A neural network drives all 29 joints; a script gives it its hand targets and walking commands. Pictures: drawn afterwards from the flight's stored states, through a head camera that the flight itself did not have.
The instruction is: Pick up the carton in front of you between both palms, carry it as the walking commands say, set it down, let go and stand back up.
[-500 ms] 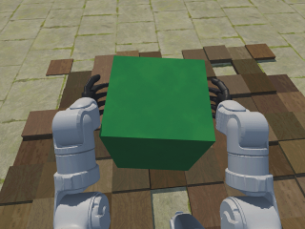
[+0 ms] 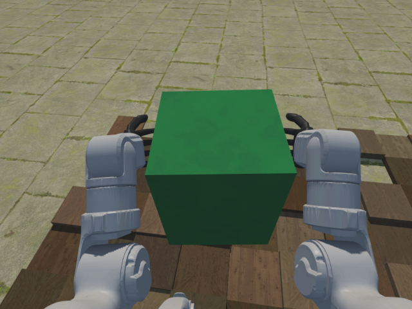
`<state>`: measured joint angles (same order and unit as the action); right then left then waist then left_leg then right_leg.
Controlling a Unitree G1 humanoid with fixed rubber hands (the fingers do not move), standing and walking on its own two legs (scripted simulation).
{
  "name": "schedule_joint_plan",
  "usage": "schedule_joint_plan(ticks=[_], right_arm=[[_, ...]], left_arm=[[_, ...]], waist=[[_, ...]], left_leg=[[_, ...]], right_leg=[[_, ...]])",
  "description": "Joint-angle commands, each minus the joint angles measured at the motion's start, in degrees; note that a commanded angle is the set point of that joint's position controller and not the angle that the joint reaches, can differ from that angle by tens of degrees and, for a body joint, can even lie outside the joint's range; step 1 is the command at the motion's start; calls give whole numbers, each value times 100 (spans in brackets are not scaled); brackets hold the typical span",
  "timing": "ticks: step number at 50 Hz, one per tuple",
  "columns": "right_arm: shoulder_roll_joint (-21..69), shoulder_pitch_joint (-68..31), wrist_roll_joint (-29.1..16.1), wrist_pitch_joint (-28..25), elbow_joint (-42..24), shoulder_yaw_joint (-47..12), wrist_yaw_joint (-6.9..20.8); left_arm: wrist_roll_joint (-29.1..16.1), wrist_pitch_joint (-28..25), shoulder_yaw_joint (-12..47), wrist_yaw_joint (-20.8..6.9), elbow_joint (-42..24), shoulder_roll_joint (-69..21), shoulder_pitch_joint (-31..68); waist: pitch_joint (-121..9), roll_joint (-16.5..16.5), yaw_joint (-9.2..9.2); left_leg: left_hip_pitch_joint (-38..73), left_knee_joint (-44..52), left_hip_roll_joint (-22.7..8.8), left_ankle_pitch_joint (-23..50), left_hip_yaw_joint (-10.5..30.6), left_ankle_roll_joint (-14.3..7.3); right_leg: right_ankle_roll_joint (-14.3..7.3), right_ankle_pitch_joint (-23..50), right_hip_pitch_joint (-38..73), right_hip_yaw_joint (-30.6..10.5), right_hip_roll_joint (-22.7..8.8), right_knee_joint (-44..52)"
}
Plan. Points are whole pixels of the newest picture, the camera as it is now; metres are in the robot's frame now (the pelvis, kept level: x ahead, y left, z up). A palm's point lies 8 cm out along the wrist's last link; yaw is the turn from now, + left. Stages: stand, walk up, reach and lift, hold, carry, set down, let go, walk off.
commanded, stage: carry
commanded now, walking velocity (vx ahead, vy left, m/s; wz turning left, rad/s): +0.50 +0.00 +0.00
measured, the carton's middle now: (217, 171) +0.38 +0.03 +0.08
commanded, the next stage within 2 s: none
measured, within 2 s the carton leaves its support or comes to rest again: neither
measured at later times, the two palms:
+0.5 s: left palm (188, 37) +0.66 +0.11 +0.24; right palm (317, 47) +0.64 -0.19 +0.23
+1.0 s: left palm (192, 36) +0.89 +0.13 +0.15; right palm (283, 40) +0.89 -0.17 +0.14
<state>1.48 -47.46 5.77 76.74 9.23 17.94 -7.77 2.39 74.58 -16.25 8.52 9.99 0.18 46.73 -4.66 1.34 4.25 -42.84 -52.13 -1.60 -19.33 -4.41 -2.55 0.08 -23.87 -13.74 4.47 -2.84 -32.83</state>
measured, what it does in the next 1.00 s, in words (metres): walks ahead: right foot 0.04 m lower, then left foot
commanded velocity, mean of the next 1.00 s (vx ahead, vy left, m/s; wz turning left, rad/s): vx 0.50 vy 0.00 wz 0.00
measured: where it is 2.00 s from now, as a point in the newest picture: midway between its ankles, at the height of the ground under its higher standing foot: (228, 163)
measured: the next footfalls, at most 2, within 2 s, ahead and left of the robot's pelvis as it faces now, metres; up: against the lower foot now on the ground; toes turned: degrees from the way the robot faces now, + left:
right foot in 0.48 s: +0.44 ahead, -0.09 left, +0.02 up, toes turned -5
left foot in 1.00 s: +0.78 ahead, +0.07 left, +0.05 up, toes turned +6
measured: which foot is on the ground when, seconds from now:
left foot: down 0.00-0.48, up 0.50-0.98, down 1.00-1.00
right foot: down 0.00-0.04, up 0.06-0.46, down 0.48-1.00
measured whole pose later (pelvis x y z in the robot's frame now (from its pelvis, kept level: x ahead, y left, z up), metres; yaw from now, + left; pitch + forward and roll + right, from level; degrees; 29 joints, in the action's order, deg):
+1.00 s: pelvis +0.58 -0.02 +0.02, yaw +0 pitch +4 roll +2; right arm 5.0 -26.0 6.4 71.8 -5.9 9.4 -7.1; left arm 5.4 69.0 -12.2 4.0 -5.2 -4.9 25.3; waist -7.4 -0.3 1.2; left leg -35.6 -35.8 -0.1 -6.5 -10.1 -1.3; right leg -3.2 -24.5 3.2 5.3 0.6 -18.2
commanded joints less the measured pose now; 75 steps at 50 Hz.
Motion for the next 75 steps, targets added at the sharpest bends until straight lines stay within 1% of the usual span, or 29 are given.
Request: schedule_joint_plan(ticks=[1,4,7,11,14,19,21,22,24,26,28,30,35,42,46,48,49,50,51,52,55,57,60,66,70,71,72,73,75], right_arm=[[5864,-3648,-2062,-486,-168,-3332,1105],[6134,-4286,-2460,-562,-1326,-3861,1095],[6241,-4666,-2967,-569,-2010,-4300,1135],[5855,-4568,-3226,-442,-2267,-4456,1206],[5543,-4240,-3250,-277,-1769,-4362,1293],[5582,-3771,-3008,-132,-820,-4032,1447],[5673,-3818,-2890,-78,-704,-3877,1437],[5767,-3936,-2921,-51,-699,-3862,1418],[5735,-3856,-2802,63,-406,-3684,1359],[5960,-4049,-2829,39,-728,-3628,1294],[6241,-3994,-2741,-25,-957,-3679,1224],[6488,-3414,-2529,-89,-1093,-3678,1170],[6503,-2283,-2091,-302,-1770,-4047,1006],[6001,-1314,-1991,-586,-1928,-4907,1099],[5681,-1472,-2056,-652,-1541,-4943,1250],[5639,-1521,-2135,-718,-1433,-4904,1284],[5688,-1587,-2145,-761,-1373,-4842,1299],[5657,-1507,-2219,-787,-1263,-4757,1324],[5614,-1397,-2239,-836,-1008,-4621,1337],[5861,-1238,-2328,-882,-973,-4692,1409],[6499,-1907,-2736,-1010,-1600,-4988,1498],[6685,-1613,-2834,-1029,-1462,-4967,1575],[6822,-1357,-2896,-1093,-1685,-5052,1680],[6472,-511,-2634,-1077,-2100,-5222,1658],[5812,-340,-2372,-955,-2318,-5251,1602],[5676,-391,-2357,-904,-2304,-5167,1573],[5474,-473,-2288,-835,-2305,-5109,1540],[5355,-465,-2262,-757,-2204,-5074,1512],[5336,-927,-2377,-718,-2085,-4985,1478]], left_arm=[[-2705,-177,3684,-1471,-740,-6627,4651],[-2521,-207,3651,-1355,-843,-6494,4267],[-2100,-226,3512,-1193,-1282,-6060,3913],[-1746,-152,3539,-1005,-1522,-5440,3586],[-1335,12,3367,-966,-976,-5055,3057],[-1217,212,3136,-1196,-309,-5067,2775],[-1429,284,3122,-1303,-234,-5209,2967],[-1562,287,3135,-1355,-332,-5349,3116],[-1633,368,2928,-1418,-102,-5231,3047],[-1942,364,3007,-1487,-269,-5636,3199],[-2193,305,3126,-1560,-850,-6081,3565],[-2377,273,3342,-1605,-1448,-6370,3697],[-2293,120,3673,-1735,-2004,-6536,2621],[-2084,-236,4432,-1810,-1986,-5928,1307],[-1984,-408,4496,-1851,-1501,-5620,1253],[-2057,-493,4441,-1847,-1375,-5635,1379],[-2044,-530,4450,-1828,-1354,-5581,1441],[-2057,-542,4367,-1807,-1263,-5663,1460],[-2030,-535,4364,-1803,-1242,-5719,1481],[-2062,-571,4461,-1779,-1242,-5897,1573],[-2158,-669,4465,-1745,-1299,-6452,1575],[-1990,-719,4404,-1697,-1368,-6495,1230],[-1828,-814,4470,-1633,-1580,-6593,845],[-1734,-813,4740,-1691,-2058,-6394,81],[-1908,-702,4890,-1775,-2224,-5980,121],[-1887,-673,4867,-1773,-2127,-5826,53],[-1872,-635,4781,-1762,-1994,-5533,42],[-1890,-595,4672,-1741,-1938,-5272,71],[-1942,-572,4763,-1689,-2154,-5243,654]], waist=[[-3523,-2400,-966],[-3092,-554,-1036],[-3068,-811,-928],[-2752,-991,-999],[-2321,-824,-1093],[-1712,-763,-898],[-1857,-592,-662],[-2082,-232,-409],[-2418,1559,-366],[-2436,1118,-342],[-2108,274,-354],[-2159,405,-358],[-2386,645,-269],[-1748,499,-148],[-1263,765,-203],[-1621,996,-549],[-2000,817,-704],[-2490,57,-857],[-2798,-1473,-795],[-2793,-1412,-798],[-2442,-384,-766],[-2173,-716,-606],[-2112,-983,-653],[-1648,-895,-589],[-1555,-509,-450],[-1780,-204,-398],[-1981,809,-289],[-1920,1732,-237],[-1856,821,-52]], left_leg=[[5974,2635,-1752,2321,4381,-1630],[5894,1948,-1548,3466,3066,-1203],[5511,2151,-1304,2937,2466,-875],[5345,2569,-1210,2871,1963,-957],[4880,2747,-1006,3255,1418,-789],[4525,2600,-838,3259,739,-449],[4334,1445,-553,3586,212,-47],[3529,554,-437,2636,132,148],[564,-1429,460,-1351,102,473],[-294,-1774,158,-804,418,272],[139,-1326,-48,-258,406,354],[418,-1020,-121,-55,322,417],[44,-645,-184,527,159,416],[-850,151,-65,739,-288,347],[598,1739,392,1395,-899,112],[2244,2172,657,1503,-1096,-9],[3505,2375,495,1652,-907,-145],[5071,2341,-498,1440,739,-650],[5838,2666,-1971,1842,3505,-1515],[5890,2784,-1936,2178,3660,-1813],[4764,3032,-1627,2066,2324,-1177],[4006,3372,-1428,1321,1796,-867],[3906,3409,-1358,1224,1320,-1031],[3729,3822,-1236,882,751,-696],[3303,2570,-805,1318,-52,-195],[2615,1725,-606,1534,-292,-14],[1525,87,-140,884,-551,224],[28,-701,307,-1015,-213,237],[-663,-1457,53,-1184,341,163]], right_leg=[[42,-551,-3233,-303,708,-4002],[-127,-358,-3811,-719,190,-4178],[-86,29,-3491,-717,28,-3352],[-38,717,-3088,-419,105,-1706],[-25,2020,-2450,-99,233,-722],[-105,3208,-1195,201,228,869],[-194,3497,29,410,236,1554],[-166,3245,1166,92,-119,1437],[-815,4550,3284,-2743,-1919,869],[-1036,2375,3200,-2948,-1881,1298],[-725,2649,2240,-2233,-1499,1550],[-545,2839,1954,-1916,-1466,1758],[-759,3028,2310,-1297,-1290,1753],[-689,4834,3116,-852,-1009,1454],[-483,6319,2350,-221,-679,1295],[-339,7146,1913,197,-638,193],[-171,6378,1197,403,-495,-696],[-3,4630,-383,219,-182,-2161],[105,176,-1937,6,706,-3907],[-101,-425,-2504,-660,568,-4496],[-223,15,-2426,-888,-82,-3620],[-142,104,-2033,-635,-193,-2508],[-53,416,-1881,-241,-85,-1453],[159,1643,-1282,220,3,163],[33,1568,131,698,90,947],[-176,1270,1084,248,-145,865],[-652,1250,1917,-1489,-1202,1091],[-1174,1592,2737,-2945,-1929,1317],[-1402,2522,2700,-2990,-2053,1181]])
